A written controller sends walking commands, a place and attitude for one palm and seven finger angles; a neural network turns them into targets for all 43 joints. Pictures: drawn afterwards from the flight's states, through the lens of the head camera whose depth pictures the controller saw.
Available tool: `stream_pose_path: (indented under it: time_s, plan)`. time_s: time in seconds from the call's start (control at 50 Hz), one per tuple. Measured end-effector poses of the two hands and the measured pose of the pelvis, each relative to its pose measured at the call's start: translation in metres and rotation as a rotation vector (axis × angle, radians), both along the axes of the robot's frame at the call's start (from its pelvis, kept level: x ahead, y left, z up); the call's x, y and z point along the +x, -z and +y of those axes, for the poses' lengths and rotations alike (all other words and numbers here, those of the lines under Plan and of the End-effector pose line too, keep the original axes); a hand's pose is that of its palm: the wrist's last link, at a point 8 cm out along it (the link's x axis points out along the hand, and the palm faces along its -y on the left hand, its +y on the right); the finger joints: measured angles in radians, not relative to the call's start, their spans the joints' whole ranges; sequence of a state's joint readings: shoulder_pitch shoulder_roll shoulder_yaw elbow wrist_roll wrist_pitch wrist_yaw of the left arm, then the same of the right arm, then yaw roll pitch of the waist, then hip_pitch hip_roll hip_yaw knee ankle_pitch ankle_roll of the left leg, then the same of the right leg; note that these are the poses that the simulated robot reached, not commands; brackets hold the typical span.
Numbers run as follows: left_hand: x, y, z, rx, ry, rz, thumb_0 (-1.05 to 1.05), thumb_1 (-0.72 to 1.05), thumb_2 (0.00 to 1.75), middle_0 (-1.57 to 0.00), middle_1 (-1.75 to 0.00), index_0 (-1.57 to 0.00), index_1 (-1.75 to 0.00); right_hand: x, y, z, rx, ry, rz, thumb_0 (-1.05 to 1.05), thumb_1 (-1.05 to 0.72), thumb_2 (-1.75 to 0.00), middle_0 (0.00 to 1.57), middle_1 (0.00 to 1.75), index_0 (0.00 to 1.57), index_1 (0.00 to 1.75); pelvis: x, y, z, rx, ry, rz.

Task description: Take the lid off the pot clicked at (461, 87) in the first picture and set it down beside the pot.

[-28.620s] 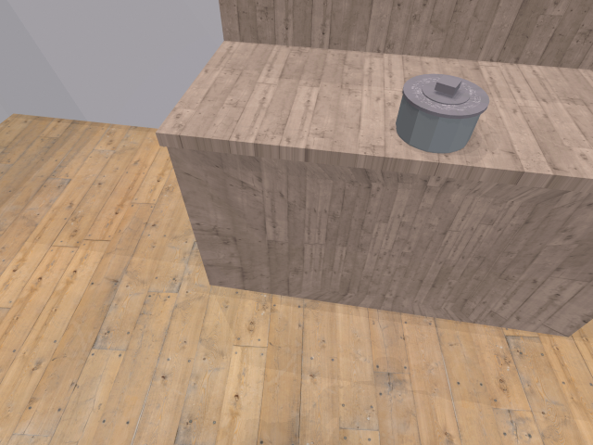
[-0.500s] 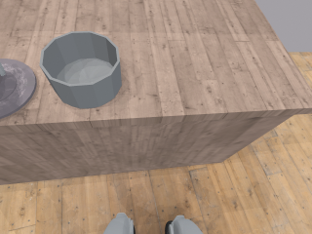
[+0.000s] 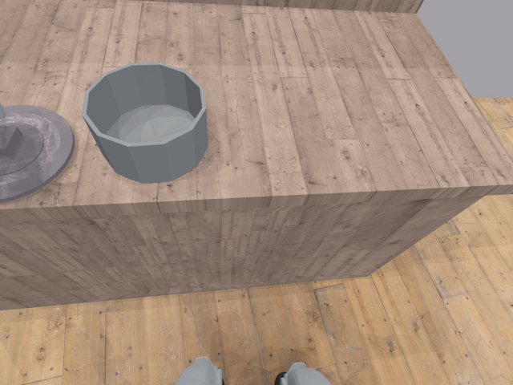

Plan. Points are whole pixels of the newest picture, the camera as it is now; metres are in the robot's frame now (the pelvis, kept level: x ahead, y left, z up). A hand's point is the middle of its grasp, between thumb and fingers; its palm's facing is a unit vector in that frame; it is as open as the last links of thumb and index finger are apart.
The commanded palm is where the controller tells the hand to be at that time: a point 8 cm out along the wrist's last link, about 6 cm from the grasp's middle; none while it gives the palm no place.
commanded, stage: raise the empty hand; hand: left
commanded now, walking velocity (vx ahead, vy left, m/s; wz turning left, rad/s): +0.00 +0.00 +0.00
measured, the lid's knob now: out of the picture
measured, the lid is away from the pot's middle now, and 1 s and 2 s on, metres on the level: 0.23 0.23 0.23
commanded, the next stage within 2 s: draw the hand back to the body in 0.98 s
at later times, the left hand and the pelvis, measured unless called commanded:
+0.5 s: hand out of the picture +0.45 +0.39 +0.15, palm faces -0.36 -0.16 -0.92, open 11.0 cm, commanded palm +0.47 +0.38 +0.21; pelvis +0.01 +0.01 +0.01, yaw +0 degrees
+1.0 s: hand out of the picture +0.45 +0.39 +0.19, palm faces -0.33 -0.17 -0.93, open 11.0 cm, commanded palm +0.47 +0.38 +0.25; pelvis +0.01 +0.00 +0.02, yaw +1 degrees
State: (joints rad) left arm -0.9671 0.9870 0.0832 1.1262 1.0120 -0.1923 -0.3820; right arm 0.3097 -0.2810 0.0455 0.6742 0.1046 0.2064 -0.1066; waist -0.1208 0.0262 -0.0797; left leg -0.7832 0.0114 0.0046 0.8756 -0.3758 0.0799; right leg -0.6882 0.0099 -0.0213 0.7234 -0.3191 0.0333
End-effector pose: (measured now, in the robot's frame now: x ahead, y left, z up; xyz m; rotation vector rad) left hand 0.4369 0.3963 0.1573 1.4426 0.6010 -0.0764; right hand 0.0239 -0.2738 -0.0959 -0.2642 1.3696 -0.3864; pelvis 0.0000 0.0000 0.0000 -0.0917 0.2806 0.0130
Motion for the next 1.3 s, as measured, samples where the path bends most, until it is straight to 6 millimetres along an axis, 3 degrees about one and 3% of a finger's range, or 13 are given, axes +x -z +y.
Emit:
stream_pose_path:
  time_s: [0.36,0.74,0.94,1.3]
  plan:
    - [0.012,-0.033,-0.005,0.007,0.016,-0.034,0.00,0.02,0.59,-0.35,-0.90,-0.34,-0.90,0.011,-0.008,0.007,0.004,-0.005,-0.035,0.00,-0.90,-0.90,0.20,0.30,0.20,0.30,0.008,-0.008,0.006,0.004,0.000,-0.022]
    - [0.008,-0.072,0.003,-0.003,-0.039,-0.071,0.00,0.02,0.59,-0.35,-0.90,-0.34,-0.90,0.036,-0.013,0.012,0.040,-0.034,-0.075,0.00,-0.90,-0.90,0.20,0.30,0.20,0.30,0.014,-0.016,0.005,0.011,-0.011,-0.053]
    - [0.010,-0.089,0.001,0.015,-0.057,-0.077,0.00,0.02,0.59,-0.35,-0.90,-0.34,-0.90,0.040,-0.015,0.010,0.043,-0.048,-0.082,0.00,-0.90,-0.90,0.20,0.30,0.20,0.30,0.015,-0.019,0.004,0.014,-0.017,-0.064]
    - [0.015,-0.084,-0.009,0.023,-0.032,-0.084,0.00,0.02,0.59,-0.35,-0.90,-0.34,-0.90,0.037,-0.016,0.007,0.074,-0.022,-0.063,0.00,-0.90,-0.90,0.20,0.30,0.20,0.30,0.020,-0.023,0.000,0.026,-0.009,-0.066]
